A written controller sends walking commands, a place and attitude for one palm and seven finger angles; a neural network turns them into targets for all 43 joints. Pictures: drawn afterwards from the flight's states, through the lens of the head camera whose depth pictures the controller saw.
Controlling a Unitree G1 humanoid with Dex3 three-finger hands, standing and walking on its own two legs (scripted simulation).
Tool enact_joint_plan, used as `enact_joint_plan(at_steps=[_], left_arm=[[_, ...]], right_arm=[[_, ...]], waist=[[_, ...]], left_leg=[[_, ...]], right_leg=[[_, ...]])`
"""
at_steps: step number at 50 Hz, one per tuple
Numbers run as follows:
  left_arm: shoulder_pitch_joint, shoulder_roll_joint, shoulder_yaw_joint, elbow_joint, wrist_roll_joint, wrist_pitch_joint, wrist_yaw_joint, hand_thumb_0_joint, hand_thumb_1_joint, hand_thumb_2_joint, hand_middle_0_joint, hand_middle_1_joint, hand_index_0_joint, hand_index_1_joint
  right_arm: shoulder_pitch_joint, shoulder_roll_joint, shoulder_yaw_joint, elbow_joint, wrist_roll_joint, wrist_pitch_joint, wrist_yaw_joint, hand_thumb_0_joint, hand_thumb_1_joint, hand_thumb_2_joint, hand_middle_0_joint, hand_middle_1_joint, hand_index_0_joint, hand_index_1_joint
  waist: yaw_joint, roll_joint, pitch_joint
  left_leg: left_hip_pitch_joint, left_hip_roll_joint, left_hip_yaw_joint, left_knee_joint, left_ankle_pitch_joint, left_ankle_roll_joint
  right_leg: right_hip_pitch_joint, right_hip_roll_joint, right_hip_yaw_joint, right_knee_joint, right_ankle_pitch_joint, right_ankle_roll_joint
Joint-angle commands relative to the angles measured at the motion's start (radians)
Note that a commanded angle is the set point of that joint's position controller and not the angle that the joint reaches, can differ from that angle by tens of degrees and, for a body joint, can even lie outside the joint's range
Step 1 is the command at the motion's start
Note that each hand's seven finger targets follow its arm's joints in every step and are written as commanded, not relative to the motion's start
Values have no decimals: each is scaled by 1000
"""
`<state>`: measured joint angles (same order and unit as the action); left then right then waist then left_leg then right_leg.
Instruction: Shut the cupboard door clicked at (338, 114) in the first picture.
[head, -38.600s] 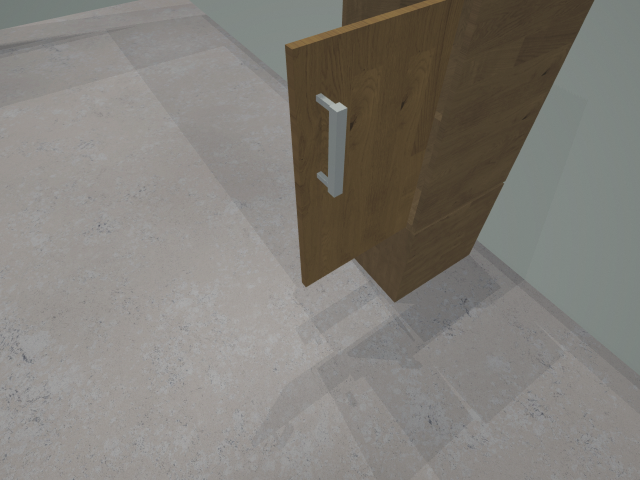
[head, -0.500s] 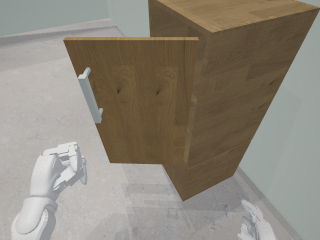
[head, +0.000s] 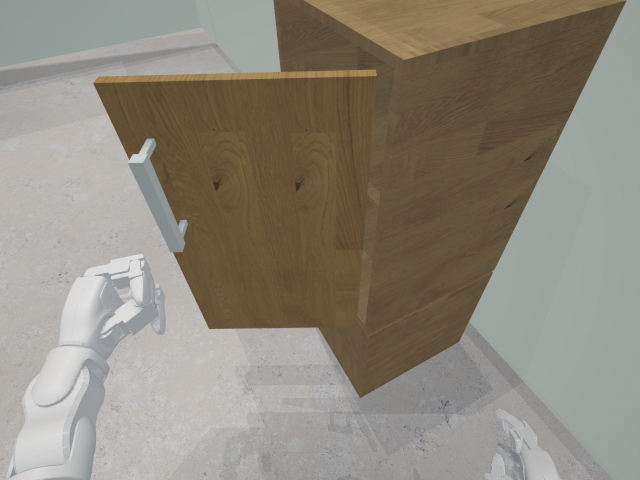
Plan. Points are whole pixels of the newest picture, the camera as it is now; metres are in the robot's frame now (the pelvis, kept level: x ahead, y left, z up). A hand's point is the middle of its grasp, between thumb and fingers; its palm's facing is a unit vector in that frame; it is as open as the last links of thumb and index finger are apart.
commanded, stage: bring the fist close to the handle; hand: left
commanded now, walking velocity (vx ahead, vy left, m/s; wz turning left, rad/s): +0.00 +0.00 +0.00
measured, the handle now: (164, 198) +0.47 +0.27 +0.10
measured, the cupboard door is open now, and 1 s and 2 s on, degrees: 62 62 45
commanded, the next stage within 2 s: push the door shut along its arc in 0.96 s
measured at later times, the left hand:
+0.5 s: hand (159, 242) +0.37 +0.24 +0.11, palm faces +0.10 -0.99 -0.02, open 3.1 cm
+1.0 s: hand (153, 242) +0.37 +0.25 +0.11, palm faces +0.11 -0.99 +0.00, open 3.1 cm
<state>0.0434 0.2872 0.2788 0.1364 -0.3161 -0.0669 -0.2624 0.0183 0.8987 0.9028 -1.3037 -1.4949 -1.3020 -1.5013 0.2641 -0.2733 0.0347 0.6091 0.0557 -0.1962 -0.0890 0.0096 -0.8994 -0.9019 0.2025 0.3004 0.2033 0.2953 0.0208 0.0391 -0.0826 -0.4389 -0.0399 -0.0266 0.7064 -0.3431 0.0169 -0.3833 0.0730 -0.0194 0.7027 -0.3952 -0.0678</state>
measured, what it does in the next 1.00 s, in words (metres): stands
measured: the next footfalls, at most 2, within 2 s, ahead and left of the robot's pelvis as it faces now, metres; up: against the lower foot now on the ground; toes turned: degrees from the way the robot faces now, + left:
none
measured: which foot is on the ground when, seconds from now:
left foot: down 0.00-1.00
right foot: down 0.00-1.00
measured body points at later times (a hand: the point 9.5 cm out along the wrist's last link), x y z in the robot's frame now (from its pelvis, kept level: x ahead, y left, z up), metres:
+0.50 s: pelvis -0.01 +0.03 +0.00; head +0.02 +0.03 +0.45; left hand +0.36 +0.29 +0.12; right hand +0.13 -0.21 -0.10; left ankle +0.01 +0.11 -0.72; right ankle -0.02 -0.07 -0.72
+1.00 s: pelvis -0.01 +0.02 +0.00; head +0.02 +0.02 +0.45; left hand +0.36 +0.30 +0.11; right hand +0.12 -0.23 -0.10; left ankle +0.01 +0.11 -0.72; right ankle -0.02 -0.07 -0.72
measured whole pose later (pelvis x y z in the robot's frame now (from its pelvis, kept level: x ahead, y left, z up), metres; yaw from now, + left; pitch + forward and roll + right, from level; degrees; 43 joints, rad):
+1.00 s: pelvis -0.01 +0.02 +0.00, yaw +0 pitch +6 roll -1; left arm -0.41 0.35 0.30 0.62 -0.23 -0.17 -0.21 0.02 0.90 0.90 -1.30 -1.50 -1.30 -1.50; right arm 0.29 -0.27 0.03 0.64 0.05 -0.08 -0.07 0.01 -0.90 -0.90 0.20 0.30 0.20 0.30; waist -0.02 0.03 -0.07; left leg -0.50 -0.05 -0.02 0.71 -0.33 0.05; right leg -0.42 0.06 -0.02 0.68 -0.37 -0.04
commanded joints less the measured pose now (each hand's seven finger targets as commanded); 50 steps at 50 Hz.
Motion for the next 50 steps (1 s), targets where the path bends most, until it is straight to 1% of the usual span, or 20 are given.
enact_joint_plan(at_steps=[1, 4, 5, 9, 10, 15, 17, 20, 22, 24, 29, 30, 31, 35, 38, 39, 43, 46, 49, 50], left_arm=[[-225, 237, 142, -218, -8, -117, 45, 0, 900, 900, -1300, -1500, -1300, -1500], [-327, 184, 56, -179, 16, -124, 46, 0, 900, 900, -1300, -1500, -1300, -1500], [-355, 183, 45, -158, 19, -118, 46, 0, 900, 900, -1300, -1500, -1300, -1500], [-479, 152, -19, -113, 29, -91, 37, 0, 900, 900, -1300, -1500, -1300, -1500], [-505, 190, 5, -89, 35, -89, 46, 0, 900, 900, -1300, -1500, -1300, -1500], [-641, 237, 43, 5, 60, -101, 96, 0, 900, 900, -1300, -1500, -1300, -1500], [-671, 227, 44, 37, 70, -109, 110, 0, 900, 900, -1300, -1500, -1300, -1500], [-687, 281, 83, 144, 84, -109, 116, 0, 900, 900, -1300, -1500, -1300, -1500], [-709, 239, 49, 160, 87, -114, 106, 0, 900, 900, -1300, -1500, -1300, -1500], [-736, 206, 14, 174, 87, -120, 94, 0, 900, 900, -1300, -1500, -1300, -1500], [-764, 235, 47, 220, 72, -139, 73, 0, 900, 900, -1300, -1500, -1300, -1500], [-727, 252, 68, 220, 71, -144, 74, 0, 900, 900, -1300, -1500, -1300, -1500], [-730, 231, 52, 213, 69, -147, 71, 0, 900, 900, -1300, -1500, -1300, -1500], [-741, 284, 83, 207, 85, -160, 74, 0, 900, 900, -1300, -1500, -1300, -1500], [-738, 273, 76, 143, 82, -176, 71, 0, 900, 900, -1300, -1500, -1300, -1500], [-749, 263, 71, 127, 76, -181, 71, 0, 900, 900, -1300, -1500, -1300, -1500], [-796, 281, 78, 200, 66, -181, 58, 0, 900, 900, -1300, -1500, -1300, -1500], [-824, 275, 62, 253, 68, -169, 49, 0, 900, 900, -1300, -1500, -1300, -1500], [-860, 268, 47, 292, 69, -162, 37, 0, 900, 900, -1300, -1500, -1300, -1500], [-856, 297, 71, 298, 69, -164, 36, 0, 900, 900, -1300, -1500, -1300, -1500]], right_arm=[[-84, -94, -42, -154, -5, -46, -2, 0, -900, -900, 200, 300, 200, 300], [-79, -99, -42, -143, -1, -41, 0, 0, -900, -900, 200, 300, 200, 300], [-72, -106, -45, -137, -1, -41, -1, 0, -900, -900, 200, 300, 200, 300], [-63, -113, -47, -129, 4, -41, -14, 0, -900, -900, 200, 300, 200, 300], [-56, -121, -47, -120, 3, -38, -18, 0, -900, -900, 200, 300, 200, 300], [-51, -124, -40, -97, -6, -23, -19, 0, -900, -900, 200, 300, 200, 300], [-52, -117, -38, -100, -8, -15, -13, 0, -900, -900, 200, 300, 200, 300], [-27, -126, -39, -88, -10, 8, -7, 0, -900, -900, 200, 300, 200, 300], [-25, -119, -41, -98, -8, 15, 1, 0, -900, -900, 200, 300, 200, 300], [-10, -123, -47, -98, -7, 21, 7, 0, -900, -900, 200, 300, 200, 300], [19, -133, -58, -93, -6, 41, 12, 0, -900, -900, 200, 300, 200, 300], [25, -135, -62, -98, -7, 46, 13, 0, -900, -900, 200, 300, 200, 300], [17, -132, -61, -102, -5, 49, 15, 0, -900, -900, 200, 300, 200, 300], [24, -133, -62, -102, -6, 67, 16, 0, -900, -900, 200, 300, 200, 300], [15, -130, -65, -115, -6, 68, 18, 0, -900, -900, 200, 300, 200, 300], [13, -127, -66, -115, -7, 67, 18, 0, -900, -900, 200, 300, 200, 300], [9, -131, -61, -98, -2, 74, 7, 0, -900, -900, 200, 300, 200, 300], [5, -132, -58, -93, 1, 74, 3, 0, -900, -900, 200, 300, 200, 300], [4, -131, -55, -94, 3, 76, 0, 0, -900, -900, 200, 300, 200, 300], [15, -137, -57, -92, 1, 77, -1, 0, -900, -900, 200, 300, 200, 300]], waist=[[20, -47, -193], [-11, 29, -149], [-22, -4, -134], [-39, 18, -163], [-42, -11, -174], [-35, -24, -209], [-28, 16, -232], [-27, -6, -233], [-24, 44, -242], [-39, 40, -256], [-41, -24, -269], [-28, -39, -279], [-34, -28, -268], [-32, -5, -246], [-27, 53, -292], [-31, 67, -305], [-57, -8, -228], [-61, 12, -211], [-66, 20, -214], [-64, -19, -235]], left_leg=[[84, 17, -7, -53, 271, 18], [121, 19, -8, -71, 248, 19], [118, 24, -14, -67, 233, 22], [158, 27, -37, -88, 192, 19], [150, 31, -41, -86, 184, 21], [167, 36, -64, -104, 167, 13], [182, 35, -64, -106, 200, 7], [160, 39, -62, -101, 220, 5], [182, 38, -59, -98, 264, 1], [214, 43, -63, -88, 307, -2], [201, 42, -56, -77, 357, 2], [192, 42, -54, -75, 370, 3], [194, 40, -45, -75, 372, 7], [170, 38, -39, -77, 343, 10], [212, 38, -42, -78, 379, 5], [227, 36, -41, -74, 373, 5], [155, 33, -34, -84, 255, 18], [142, 30, -33, -85, 205, 21], [135, 26, -35, -84, 174, 23], [134, 28, -37, -77, 187, 26]], right_leg=[[100, -88, 69, -89, 513, 96], [15, -60, 31, -99, 369, 62], [-3, -57, 31, -107, 335, 62], [-32, -50, 12, -122, 255, 48], [-29, -49, 14, -122, 238, 49], [-38, -46, 0, -117, 198, 39], [-31, -48, -4, -104, 227, 34], [-20, -46, -3, -103, 243, 33], [-24, -47, -4, -96, 280, 29], [-43, -43, -8, -94, 302, 31], [-21, -38, -4, -92, 359, 35], [0, -37, -4, -90, 369, 34], [-6, -39, 0, -93, 384, 37], [-3, -39, 4, -92, 368, 34], [3, -37, 6, -87, 378, 31], [-5, -36, 6, -89, 374, 33], [-18, -35, 13, -108, 321, 39], [-39, -41, 17, -117, 280, 38], [-50, -43, 22, -122, 253, 39], [-33, -42, 23, -118, 266, 40]])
